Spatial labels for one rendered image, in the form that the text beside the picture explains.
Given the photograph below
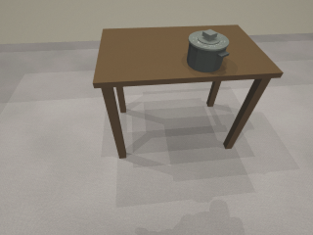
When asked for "lid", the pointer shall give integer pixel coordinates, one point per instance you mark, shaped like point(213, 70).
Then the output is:
point(218, 43)

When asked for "knob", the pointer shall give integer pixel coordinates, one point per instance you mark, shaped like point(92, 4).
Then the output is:
point(209, 34)

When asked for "table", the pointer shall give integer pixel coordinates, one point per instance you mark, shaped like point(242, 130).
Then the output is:
point(141, 56)

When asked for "pot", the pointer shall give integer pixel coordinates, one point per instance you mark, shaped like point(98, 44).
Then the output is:
point(205, 61)

